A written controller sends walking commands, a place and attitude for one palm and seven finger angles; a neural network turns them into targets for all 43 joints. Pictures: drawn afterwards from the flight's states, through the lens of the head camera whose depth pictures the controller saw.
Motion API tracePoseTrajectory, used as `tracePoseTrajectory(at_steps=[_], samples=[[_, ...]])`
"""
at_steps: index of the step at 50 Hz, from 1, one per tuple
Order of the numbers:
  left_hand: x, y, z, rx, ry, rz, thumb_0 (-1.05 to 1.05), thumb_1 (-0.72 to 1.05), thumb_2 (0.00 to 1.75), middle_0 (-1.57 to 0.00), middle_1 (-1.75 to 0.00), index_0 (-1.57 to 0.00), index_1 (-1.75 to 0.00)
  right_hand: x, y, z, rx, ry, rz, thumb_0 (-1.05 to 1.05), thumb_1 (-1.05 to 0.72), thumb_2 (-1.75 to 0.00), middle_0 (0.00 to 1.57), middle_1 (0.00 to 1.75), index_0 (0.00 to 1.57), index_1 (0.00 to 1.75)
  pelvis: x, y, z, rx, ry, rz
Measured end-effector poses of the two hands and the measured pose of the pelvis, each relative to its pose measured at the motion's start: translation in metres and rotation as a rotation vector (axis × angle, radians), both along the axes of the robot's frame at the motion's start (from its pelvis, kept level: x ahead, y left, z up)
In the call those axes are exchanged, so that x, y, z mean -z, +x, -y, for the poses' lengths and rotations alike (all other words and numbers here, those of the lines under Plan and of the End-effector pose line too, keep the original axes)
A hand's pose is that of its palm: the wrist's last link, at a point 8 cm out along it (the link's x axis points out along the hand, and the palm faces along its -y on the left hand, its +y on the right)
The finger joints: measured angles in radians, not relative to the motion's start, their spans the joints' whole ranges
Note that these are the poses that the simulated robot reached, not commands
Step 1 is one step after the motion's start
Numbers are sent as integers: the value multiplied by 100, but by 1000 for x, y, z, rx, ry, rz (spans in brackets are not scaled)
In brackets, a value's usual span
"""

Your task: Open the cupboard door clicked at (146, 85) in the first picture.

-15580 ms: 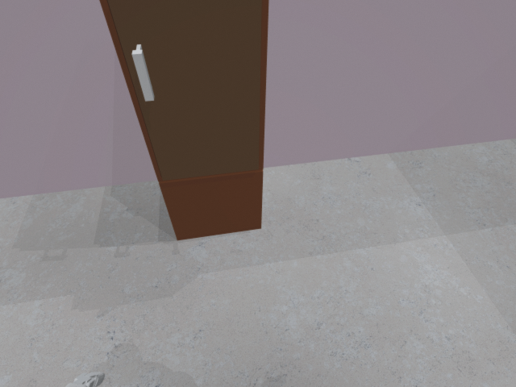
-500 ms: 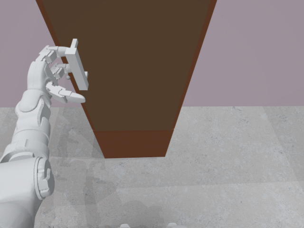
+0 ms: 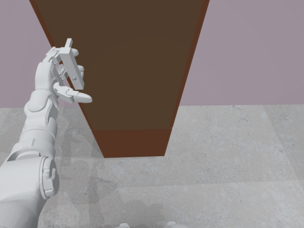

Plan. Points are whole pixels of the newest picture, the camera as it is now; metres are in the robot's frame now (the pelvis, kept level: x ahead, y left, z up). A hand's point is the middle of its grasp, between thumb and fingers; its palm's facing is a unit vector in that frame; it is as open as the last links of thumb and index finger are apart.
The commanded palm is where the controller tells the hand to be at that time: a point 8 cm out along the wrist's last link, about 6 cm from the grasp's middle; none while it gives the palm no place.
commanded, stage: slide the fingers in behind the handle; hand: left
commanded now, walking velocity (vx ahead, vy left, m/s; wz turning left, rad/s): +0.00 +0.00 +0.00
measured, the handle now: (74, 65) +0.53 +0.19 +0.11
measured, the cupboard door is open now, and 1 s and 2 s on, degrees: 0 0 19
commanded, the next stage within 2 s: close the thumb around the handle in 0.60 s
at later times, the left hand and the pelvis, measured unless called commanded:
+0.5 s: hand (78, 78) +0.48 +0.17 +0.11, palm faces +0.02 -1.00 +0.00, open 13.8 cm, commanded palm +0.46 +0.21 +0.11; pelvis +0.00 +0.00 +0.00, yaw +1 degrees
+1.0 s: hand (80, 77) +0.48 +0.17 +0.11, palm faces +0.02 -1.00 -0.01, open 11.3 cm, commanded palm +0.45 +0.21 +0.11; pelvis +0.00 +0.00 +0.00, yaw +1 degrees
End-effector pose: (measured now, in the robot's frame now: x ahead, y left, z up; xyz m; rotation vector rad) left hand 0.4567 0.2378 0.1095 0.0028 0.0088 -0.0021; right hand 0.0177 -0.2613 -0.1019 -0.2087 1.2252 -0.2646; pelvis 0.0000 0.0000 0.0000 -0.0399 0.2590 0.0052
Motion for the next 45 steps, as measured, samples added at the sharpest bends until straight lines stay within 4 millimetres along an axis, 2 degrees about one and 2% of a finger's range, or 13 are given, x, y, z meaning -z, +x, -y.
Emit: tracePoseTrajectory(at_steps=[4, 18, 37, 41, 45], samples=[[3, 2, 9, 4, -22, -7, -1, -50, 30, -31, -120, -31, -122, 1, 1, 2, -4, 0, -1, 0, -90, -90, 20, 30, 21, 30, 0, 0, 1, -4, 1, 0], [3, 3, 9, -20, -6, -5, -1, -50, 30, -34, -123, -34, -125, 3, 2, 2, -16, 8, -3, 0, -90, -90, 20, 30, 21, 30, 2, -1, 4, -13, 2, -7], [3, 1, 17, -25, 6, -3, -1, -50, 30, -31, -122, -31, -124, 6, 1, -1, -20, 23, -3, 0, -90, -90, 20, 30, 21, 30, 1, 0, 2, -14, 4, -1], [3, 1, 16, -24, 3, -3, -1, -45, 32, -31, -122, -31, -124, 5, 3, -1, -17, 22, 4, 0, -90, -90, 20, 30, 21, 30, 1, 0, 2, -10, 5, 1], [3, 2, 15, -20, 2, -4, -1, -33, 37, -32, -123, -32, -125, 3, 4, 0, -14, 17, 10, 0, -90, -90, 20, 30, 21, 30, 1, 0, 3, -9, 4, 1]])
